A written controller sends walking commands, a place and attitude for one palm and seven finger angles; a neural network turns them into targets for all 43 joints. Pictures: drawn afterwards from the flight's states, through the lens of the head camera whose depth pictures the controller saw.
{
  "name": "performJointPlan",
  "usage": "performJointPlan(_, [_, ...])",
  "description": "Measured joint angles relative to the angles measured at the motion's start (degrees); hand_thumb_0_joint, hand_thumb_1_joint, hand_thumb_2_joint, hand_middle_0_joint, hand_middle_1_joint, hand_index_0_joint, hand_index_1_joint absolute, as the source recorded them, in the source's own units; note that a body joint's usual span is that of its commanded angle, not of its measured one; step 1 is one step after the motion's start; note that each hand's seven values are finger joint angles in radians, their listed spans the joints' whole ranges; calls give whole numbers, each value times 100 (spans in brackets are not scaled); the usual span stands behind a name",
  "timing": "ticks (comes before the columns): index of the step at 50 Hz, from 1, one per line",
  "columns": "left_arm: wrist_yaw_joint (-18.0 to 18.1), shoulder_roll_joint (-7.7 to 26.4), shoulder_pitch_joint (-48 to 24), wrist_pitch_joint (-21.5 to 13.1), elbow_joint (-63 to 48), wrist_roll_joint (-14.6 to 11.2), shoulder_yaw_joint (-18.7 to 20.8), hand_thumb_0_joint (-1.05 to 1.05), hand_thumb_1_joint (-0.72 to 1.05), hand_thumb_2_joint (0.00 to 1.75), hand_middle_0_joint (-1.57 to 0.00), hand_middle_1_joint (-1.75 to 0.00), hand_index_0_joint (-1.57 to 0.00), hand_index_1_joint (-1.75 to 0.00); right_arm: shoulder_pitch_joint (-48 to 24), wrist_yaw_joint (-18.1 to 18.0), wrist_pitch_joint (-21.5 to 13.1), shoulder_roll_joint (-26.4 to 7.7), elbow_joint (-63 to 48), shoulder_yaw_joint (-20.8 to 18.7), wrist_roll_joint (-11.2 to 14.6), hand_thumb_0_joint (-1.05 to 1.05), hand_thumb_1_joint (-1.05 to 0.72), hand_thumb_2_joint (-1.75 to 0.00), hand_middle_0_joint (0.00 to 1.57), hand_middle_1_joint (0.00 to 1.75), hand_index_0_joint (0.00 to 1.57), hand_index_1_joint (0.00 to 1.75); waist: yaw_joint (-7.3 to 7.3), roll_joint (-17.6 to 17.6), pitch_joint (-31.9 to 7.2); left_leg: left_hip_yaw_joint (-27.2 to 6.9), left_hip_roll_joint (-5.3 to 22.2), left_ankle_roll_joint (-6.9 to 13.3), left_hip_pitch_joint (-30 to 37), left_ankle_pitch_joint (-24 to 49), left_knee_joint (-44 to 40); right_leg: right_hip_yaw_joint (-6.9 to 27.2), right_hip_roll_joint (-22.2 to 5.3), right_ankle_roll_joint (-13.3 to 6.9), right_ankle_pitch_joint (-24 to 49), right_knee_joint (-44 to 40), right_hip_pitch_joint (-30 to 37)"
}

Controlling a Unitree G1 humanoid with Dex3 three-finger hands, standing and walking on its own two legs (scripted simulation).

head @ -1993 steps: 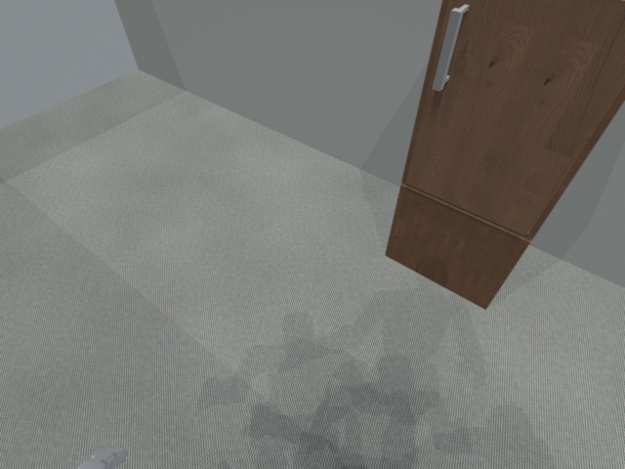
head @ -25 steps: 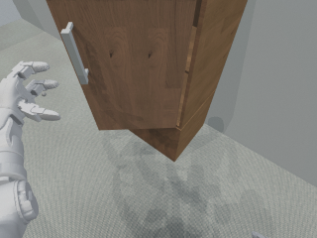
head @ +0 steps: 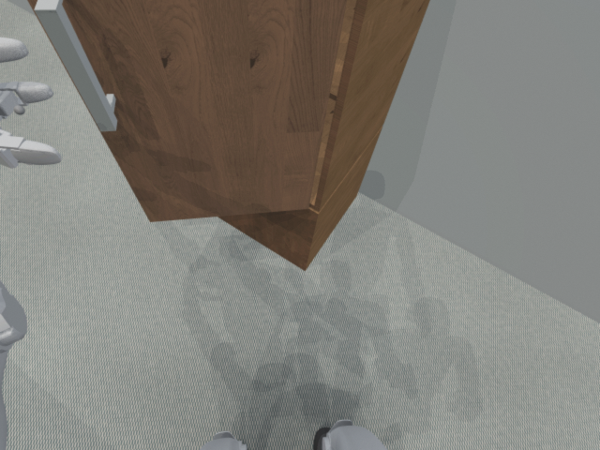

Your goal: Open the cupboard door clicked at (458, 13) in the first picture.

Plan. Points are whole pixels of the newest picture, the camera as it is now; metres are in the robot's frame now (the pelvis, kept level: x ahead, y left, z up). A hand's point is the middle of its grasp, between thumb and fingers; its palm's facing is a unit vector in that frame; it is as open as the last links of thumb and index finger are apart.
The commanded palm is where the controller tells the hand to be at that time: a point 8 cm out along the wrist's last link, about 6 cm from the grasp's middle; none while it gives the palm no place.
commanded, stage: move the hooked fingers beside the handle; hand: left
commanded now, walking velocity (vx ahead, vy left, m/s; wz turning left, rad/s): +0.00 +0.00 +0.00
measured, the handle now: (85, 64) +0.59 +0.24 +0.13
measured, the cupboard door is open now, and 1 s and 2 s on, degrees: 41 41 41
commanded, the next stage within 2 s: slide the fingers in behind the handle in 1.46 s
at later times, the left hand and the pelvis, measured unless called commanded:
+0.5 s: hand (29, 78) +0.56 +0.30 +0.14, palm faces +0.05 -1.00 +0.01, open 14.0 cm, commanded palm +0.53 +0.35 +0.13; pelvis +0.02 +0.01 -0.01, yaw -2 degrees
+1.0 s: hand (20, 91) +0.53 +0.30 +0.14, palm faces +0.07 -1.00 +0.01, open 14.0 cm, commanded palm +0.52 +0.34 +0.13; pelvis +0.02 +0.00 -0.01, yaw +0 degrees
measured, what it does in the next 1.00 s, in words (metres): stands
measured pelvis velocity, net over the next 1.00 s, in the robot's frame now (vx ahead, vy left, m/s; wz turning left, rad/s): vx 0.02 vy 0.00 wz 0.00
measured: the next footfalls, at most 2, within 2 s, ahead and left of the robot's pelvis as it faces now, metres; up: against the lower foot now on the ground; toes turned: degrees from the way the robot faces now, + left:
none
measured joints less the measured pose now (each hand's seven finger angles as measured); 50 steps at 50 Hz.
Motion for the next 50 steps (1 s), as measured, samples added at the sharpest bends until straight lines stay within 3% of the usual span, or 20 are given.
performJointPlan(19, [-43,900,-1044,203,562,416,189,-1,-49,30,-30,-120,-30,-120,241,71,397,27,-177,122,-131,0,-90,-90,21,30,21,30,-413,43,-16,-18,83,44,-699,-205,303,-2,80,56,-58,63,-601])
performJointPlan(29, [-132,807,-471,255,94,348,515,-1,-49,30,-30,-120,-30,-120,392,233,638,110,-310,69,-138,0,-90,-90,21,30,21,30,-333,67,-99,25,138,42,-649,-323,304,50,138,62,-117,7,-555])
performJointPlan(35, [-171,494,-243,259,-187,148,388,-1,-49,30,-30,-120,-30,-120,331,315,711,149,-261,27,-120,0,-90,-90,21,30,21,30,-187,71,-178,-45,133,25,-493,-357,274,-9,142,50,-159,-50,-360])
performJointPlan(41, [-78,285,-162,289,-193,126,224,-1,-50,30,-30,-120,-30,-120,123,308,680,121,-314,3,-102,0,-90,-90,21,30,21,30,-123,85,-225,-94,112,13,-381,-357,272,-50,125,42,-192,-30,-237])
performJointPlan(50, [22,374,-408,160,181,201,113,-1,-50,30,-30,-120,-30,-120,-165,218,567,63,-407,64,-47,0,-91,-90,21,30,21,30,-158,59,-146,-132,100,-5,-420,-302,348,-81,111,15,-186,106,-289])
